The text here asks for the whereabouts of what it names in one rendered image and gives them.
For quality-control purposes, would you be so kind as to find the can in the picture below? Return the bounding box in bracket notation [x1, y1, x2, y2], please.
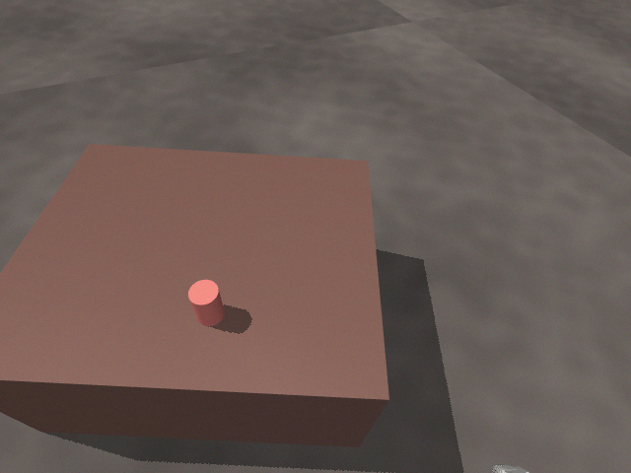
[188, 280, 225, 326]

